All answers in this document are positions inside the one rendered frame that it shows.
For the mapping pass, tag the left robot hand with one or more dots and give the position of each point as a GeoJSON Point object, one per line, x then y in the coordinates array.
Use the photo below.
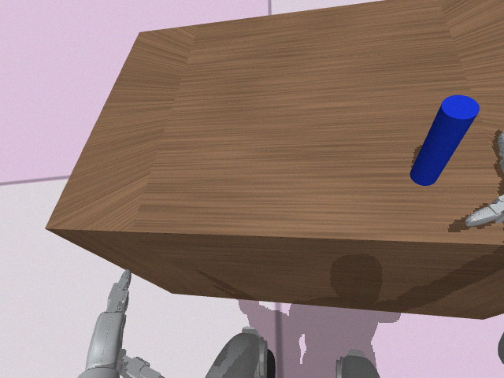
{"type": "Point", "coordinates": [105, 349]}

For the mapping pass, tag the can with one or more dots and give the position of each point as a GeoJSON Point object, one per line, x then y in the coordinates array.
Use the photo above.
{"type": "Point", "coordinates": [452, 121]}

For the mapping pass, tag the right robot hand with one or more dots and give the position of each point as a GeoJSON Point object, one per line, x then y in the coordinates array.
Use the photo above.
{"type": "Point", "coordinates": [495, 211]}

